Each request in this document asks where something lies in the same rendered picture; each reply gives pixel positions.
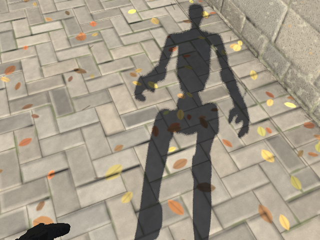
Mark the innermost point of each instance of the left robot hand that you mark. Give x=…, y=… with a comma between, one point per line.
x=46, y=231

